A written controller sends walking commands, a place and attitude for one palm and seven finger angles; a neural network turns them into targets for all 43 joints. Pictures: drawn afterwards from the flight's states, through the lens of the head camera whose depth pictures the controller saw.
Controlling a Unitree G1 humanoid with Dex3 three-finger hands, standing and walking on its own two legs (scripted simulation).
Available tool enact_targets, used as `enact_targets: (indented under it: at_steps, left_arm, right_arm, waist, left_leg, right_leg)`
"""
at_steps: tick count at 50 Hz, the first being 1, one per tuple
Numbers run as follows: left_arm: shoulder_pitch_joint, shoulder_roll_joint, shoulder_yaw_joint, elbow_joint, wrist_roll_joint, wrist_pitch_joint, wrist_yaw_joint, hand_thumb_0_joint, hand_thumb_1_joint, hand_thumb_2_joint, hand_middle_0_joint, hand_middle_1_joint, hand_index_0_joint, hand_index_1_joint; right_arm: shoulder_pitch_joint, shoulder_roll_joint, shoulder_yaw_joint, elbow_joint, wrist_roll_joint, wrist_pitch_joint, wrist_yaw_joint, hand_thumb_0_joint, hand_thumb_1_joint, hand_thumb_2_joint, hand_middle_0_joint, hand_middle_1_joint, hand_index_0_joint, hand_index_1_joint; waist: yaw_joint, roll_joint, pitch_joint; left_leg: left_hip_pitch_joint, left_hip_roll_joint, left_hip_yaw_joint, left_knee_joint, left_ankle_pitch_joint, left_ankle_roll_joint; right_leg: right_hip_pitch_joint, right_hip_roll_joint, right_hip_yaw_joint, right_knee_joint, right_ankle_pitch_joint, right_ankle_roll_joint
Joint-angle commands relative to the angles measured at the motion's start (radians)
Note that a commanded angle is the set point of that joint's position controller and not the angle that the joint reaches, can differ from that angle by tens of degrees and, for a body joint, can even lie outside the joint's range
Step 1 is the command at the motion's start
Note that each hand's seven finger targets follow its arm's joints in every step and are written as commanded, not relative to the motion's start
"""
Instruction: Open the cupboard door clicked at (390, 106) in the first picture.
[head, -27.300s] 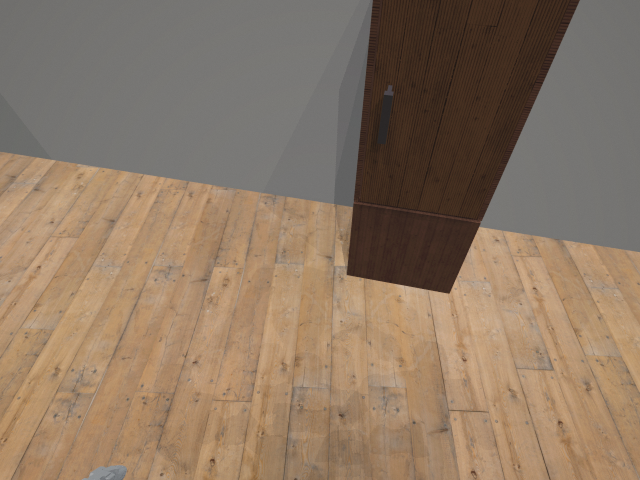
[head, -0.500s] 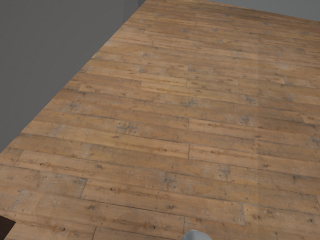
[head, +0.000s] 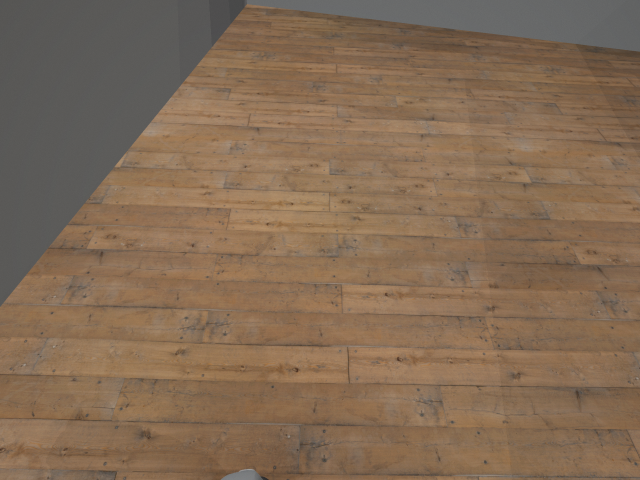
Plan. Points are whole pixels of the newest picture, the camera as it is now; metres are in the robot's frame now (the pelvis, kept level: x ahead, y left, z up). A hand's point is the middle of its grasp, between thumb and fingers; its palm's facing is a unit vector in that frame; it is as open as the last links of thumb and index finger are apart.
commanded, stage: walk to a spot facing it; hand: left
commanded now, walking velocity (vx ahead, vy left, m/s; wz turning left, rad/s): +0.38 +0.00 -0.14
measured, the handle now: out of the picture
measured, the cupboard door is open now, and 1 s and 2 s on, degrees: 41 41 41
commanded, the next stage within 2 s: turn to face it in 0.42 s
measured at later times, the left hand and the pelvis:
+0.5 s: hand (244, 386) +0.28 +0.13 -0.16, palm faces +0.03 -0.98 -0.21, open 7.2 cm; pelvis +0.23 -0.05 +0.01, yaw -1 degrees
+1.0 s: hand (246, 291) +0.45 +0.16 -0.15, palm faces +0.24 -0.94 -0.23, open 7.4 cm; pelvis +0.37 -0.06 +0.00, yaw +12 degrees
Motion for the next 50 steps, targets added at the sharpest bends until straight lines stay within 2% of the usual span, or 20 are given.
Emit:
enact_targets:
  at_steps: [1, 3, 6, 9, 14, 15, 16, 17, 18, 23, 28, 31, 32, 33, 34, 35, 37, 40, 47, 50]
  left_arm:
    - [-0.025, 0.043, 0.0, -0.115, -0.006, -0.024, -0.009, 0.0, 0.9, 0.9, -0.2, -0.3, -0.2, -0.3]
    - [-0.136, 0.059, 0.006, -0.134, 0.007, -0.028, -0.008, 0.0, 0.9, 0.9, -0.2, -0.3, -0.2, -0.3]
    - [-0.099, 0.043, 0.008, -0.114, 0.014, -0.007, -0.032, 0.0, 0.9, 0.9, -0.2, -0.3, -0.2, -0.3]
    - [-0.101, 0.008, -0.003, -0.115, 0.009, 0.006, -0.036, 0.0, 0.9, 0.9, -0.2, -0.3, -0.2, -0.3]
    - [0.016, 0.058, 0.017, -0.068, 0.013, 0.001, -0.031, 0.0, 0.9, 0.9, -0.2, -0.3, -0.2, -0.3]
    - [0.118, 0.112, 0.03, -0.044, 0.016, -0.007, -0.024, 0.0, 0.9, 0.9, -0.2, -0.3, -0.2, -0.3]
    - [0.226, 0.226, 0.055, -0.013, 0.019, -0.015, -0.012, 0.0, 0.9, 0.9, -0.2, -0.3, -0.2, -0.3]
    - [0.26, 0.243, 0.053, -0.013, 0.004, -0.01, -0.004, 0.0, 0.9, 0.9, -0.2, -0.3, -0.2, -0.3]
    - [0.2, 0.216, 0.044, -0.023, 0.007, -0.015, 0.007, 0.0, 0.9, 0.9, -0.2, -0.3, -0.2, -0.3]
    - [0.057, 0.073, 0.008, -0.043, 0.011, -0.043, 0.02, 0.0, 0.9, 0.9, -0.2, -0.3, -0.2, -0.3]
    - [0.08, 0.095, -0.003, -0.001, 0.003, -0.048, 0.022, 0.0, 0.9, 0.9, -0.2, -0.3, -0.2, -0.3]
    - [0.043, 0.105, -0.003, -0.009, -0.003, -0.035, 0.03, 0.0, 0.9, 0.9, -0.2, -0.3, -0.2, -0.3]
    - [0.035, 0.109, -0.003, -0.024, -0.005, -0.026, 0.032, 0.0, 0.9, 0.9, -0.2, -0.3, -0.2, -0.3]
    - [0.059, 0.088, -0.001, -0.049, -0.013, -0.015, 0.031, 0.0, 0.9, 0.9, -0.2, -0.3, -0.2, -0.3]
    - [0.06, 0.061, -0.008, -0.082, -0.018, -0.01, 0.034, 0.0, 0.9, 0.9, -0.2, -0.3, -0.2, -0.3]
    - [-0.023, 0.085, -0.011, -0.129, -0.008, 0.003, 0.038, 0.0, 0.9, 0.9, -0.2, -0.3, -0.2, -0.3]
    - [-0.077, 0.066, -0.001, -0.135, -0.002, 0.014, 0.034, 0.0, 0.9, 0.9, -0.2, -0.3, -0.2, -0.3]
    - [-0.034, 0.053, 0.009, -0.124, 0.0, 0.042, 0.019, 0.0, 0.9, 0.9, -0.2, -0.3, -0.2, -0.3]
    - [-0.085, 0.068, 0.018, -0.206, 0.002, 0.062, 0.022, 0.0, 0.9, 0.9, -0.2, -0.3, -0.2, -0.3]
    - [0.004, 0.115, 0.033, -0.205, 0.004, 0.052, 0.028, 0.0, 0.9, 0.9, -0.2, -0.3, -0.2, -0.3]
  right_arm:
    - [0.433, -0.276, -0.066, 0.06, -0.023, -0.018, -0.034, 0.0, -0.9, -0.9, 0.2, 0.3, 0.2, 0.3]
    - [0.313, -0.215, -0.053, 0.033, -0.014, -0.01, -0.036, 0.0, -0.9, -0.9, 0.2, 0.3, 0.2, 0.3]
    - [0.171, -0.131, -0.031, 0.008, -0.009, -0.031, -0.042, 0.0, -0.9, -0.9, 0.2, 0.3, 0.2, 0.3]
    - [0.15, -0.143, -0.035, 0.015, -0.005, -0.03, -0.034, 0.0, -0.9, -0.9, 0.2, 0.3, 0.2, 0.3]
    - [0.111, -0.144, -0.037, 0.021, 0.0, -0.002, -0.022, 0.0, -0.9, -0.9, 0.2, 0.3, 0.2, 0.3]
    - [0.081, -0.119, -0.033, 0.012, 0.005, 0.001, -0.017, 0.0, -0.9, -0.9, 0.2, 0.3, 0.2, 0.3]
    - [0.068, -0.044, -0.016, -0.014, 0.015, 0.001, -0.009, 0.0, -0.9, -0.9, 0.2, 0.3, 0.2, 0.3]
    - [0.002, -0.057, -0.016, -0.055, 0.013, 0.001, -0.006, 0.0, -0.9, -0.9, 0.2, 0.3, 0.2, 0.3]
    - [-0.022, -0.073, -0.025, -0.052, 0.014, -0.004, -0.011, 0.0, -0.9, -0.9, 0.2, 0.3, 0.2, 0.3]
    - [0.037, -0.006, -0.011, 0.007, 0.006, 0.014, -0.007, 0.0, -0.9, -0.9, 0.2, 0.3, 0.2, 0.3]
    - [-0.012, 0.014, 0.004, -0.006, 0.014, 0.011, 0.003, 0.0, -0.9, -0.9, 0.2, 0.3, 0.2, 0.3]
    - [0.058, -0.037, 0.0, 0.01, 0.011, 0.008, -0.006, 0.0, -0.9, -0.9, 0.2, 0.3, 0.2, 0.3]
    - [0.148, -0.089, -0.01, 0.03, 0.007, 0.008, -0.011, 0.0, -0.9, -0.9, 0.2, 0.3, 0.2, 0.3]
    - [0.237, -0.186, -0.031, 0.036, -0.004, 0.008, -0.022, 0.0, -0.9, -0.9, 0.2, 0.3, 0.2, 0.3]
    - [0.297, -0.255, -0.044, 0.041, 0.001, 0.019, -0.033, 0.0, -0.9, -0.9, 0.2, 0.3, 0.2, 0.3]
    - [0.264, -0.272, -0.043, 0.021, 0.008, 0.026, -0.041, 0.0, -0.9, -0.9, 0.2, 0.3, 0.2, 0.3]
    - [0.131, -0.212, -0.038, -0.022, 0.008, 0.027, -0.051, 0.0, -0.9, -0.9, 0.2, 0.3, 0.2, 0.3]
    - [0.013, -0.185, -0.03, -0.068, 0.006, 0.027, -0.051, 0.0, -0.9, -0.9, 0.2, 0.3, 0.2, 0.3]
    - [-0.036, -0.228, -0.064, -0.122, -0.003, 0.068, -0.035, 0.0, -0.9, -0.9, 0.2, 0.3, 0.2, 0.3]
    - [-0.087, -0.212, -0.075, -0.157, 0.006, 0.083, -0.028, 0.0, -0.9, -0.9, 0.2, 0.3, 0.2, 0.3]
  waist:
    - [-0.158, 0.337, -0.154]
    - [-0.113, 0.208, -0.027]
    - [-0.023, 0.156, 0.013]
    - [-0.008, 0.154, -0.016]
    - [0.058, 0.039, -0.012]
    - [0.114, -0.058, -0.024]
    - [0.161, -0.34, -0.034]
    - [0.175, -0.3, -0.033]
    - [0.133, -0.285, 0.001]
    - [0.012, -0.089, -0.009]
    - [0.021, -0.104, -0.025]
    - [-0.034, -0.105, -0.052]
    - [-0.073, -0.026, -0.11]
    - [-0.099, 0.173, -0.192]
    - [-0.113, 0.322, -0.243]
    - [-0.102, 0.18, -0.177]
    - [-0.055, 0.223, -0.108]
    - [0.01, 0.156, -0.105]
    - [0.005, 0.163, -0.088]
    - [0.056, 0.103, -0.087]
  left_leg:
    - [0.595, 0.388, -0.611, -0.313, -0.189, 0.219]
    - [0.381, 0.373, -0.587, -0.366, -0.342, 0.237]
    - [0.251, 0.27, -0.282, -0.387, -0.152, 0.159]
    - [0.187, 0.205, -0.088, -0.375, -0.047, 0.145]
    - [0.046, 0.139, -0.024, -0.21, -0.295, 0.089]
    - [-0.048, 0.053, 0.053, -0.009, -0.315, 0.049]
    - [-0.259, -0.067, 0.123, 0.313, -0.379, 0.013]
    - [-0.321, -0.049, 0.003, 0.527, -0.434, 0.028]
    - [-0.368, -0.004, -0.062, 0.637, -0.327, 0.027]
    - [-0.164, 0.047, -0.052, 0.382, -0.129, -0.005]
    - [-0.083, -0.029, 0.02, 0.098, -0.016, 0.011]
    - [0.101, -0.07, 0.043, -0.04, 0.117, 0.035]
    - [0.27, -0.048, 0.001, -0.068, 0.304, 0.057]
    - [0.475, 0.146, -0.252, -0.049, 0.597, 0.16]
    - [0.521, 0.346, -0.508, -0.125, 0.799, 0.297]
    - [0.418, 0.354, -0.555, -0.157, 0.651, 0.324]
    - [0.259, 0.288, -0.503, -0.212, 0.42, 0.274]
    - [0.133, 0.161, -0.327, -0.231, 0.289, 0.189]
    - [0.016, 0.112, -0.414, -0.258, -0.076, 0.174]
    - [-0.124, 0.029, -0.391, -0.153, -0.16, 0.111]
  right_leg:
    - [-0.555, 0.039, -0.022, 0.645, -0.19, -0.026]
    - [-0.67, -0.063, 0.081, 0.852, -0.076, -0.035]
    - [-0.588, -0.132, 0.072, 0.686, 0.054, -0.006]
    - [-0.385, -0.118, -0.009, 0.352, 0.077, 0.007]
    - [-0.04, -0.045, -0.085, 0.119, 0.146, 0.004]
    - [0.065, -0.113, 0.044, 0.017, 0.0, -0.032]
    - [0.189, -0.341, 0.417, -0.175, -0.185, -0.133]
    - [0.171, -0.44, 0.61, -0.326, -0.278, -0.206]
    - [0.119, -0.436, 0.609, -0.319, -0.268, -0.22]
    - [-0.047, -0.325, 0.127, -0.246, 0.357, -0.155]
    - [0.076, -0.276, -0.018, -0.155, 0.691, -0.111]
    - [0.052, -0.252, -0.102, 0.014, 0.816, -0.049]
    - [-0.026, -0.231, -0.123, 0.172, 0.734, -0.013]
    - [-0.244, -0.131, -0.158, 0.396, 0.36, 0.047]
    - [-0.363, -0.028, -0.098, 0.682, -0.306, 0.062]
    - [-0.434, -0.039, 0.018, 0.784, -0.282, 0.059]
    - [-0.494, -0.094, 0.075, 0.812, -0.175, 0.07]
    - [-0.387, -0.082, 0.048, 0.663, -0.052, 0.082]
    - [-0.239, -0.024, 0.004, 0.321, -0.031, 0.079]
    - [-0.009, -0.03, 0.022, 0.025, 0.078, 0.063]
